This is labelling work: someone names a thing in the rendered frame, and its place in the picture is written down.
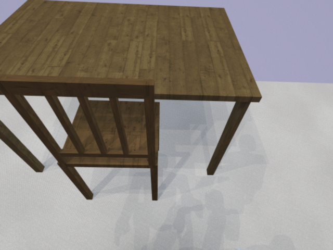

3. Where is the chair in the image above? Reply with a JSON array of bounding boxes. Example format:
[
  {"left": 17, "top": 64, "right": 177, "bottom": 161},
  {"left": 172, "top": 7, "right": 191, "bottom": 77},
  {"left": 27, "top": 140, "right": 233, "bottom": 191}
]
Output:
[{"left": 0, "top": 74, "right": 160, "bottom": 201}]

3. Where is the table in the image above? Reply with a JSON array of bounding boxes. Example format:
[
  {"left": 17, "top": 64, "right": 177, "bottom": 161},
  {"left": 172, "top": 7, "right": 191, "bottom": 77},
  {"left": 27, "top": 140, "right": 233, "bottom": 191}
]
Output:
[{"left": 0, "top": 0, "right": 262, "bottom": 175}]

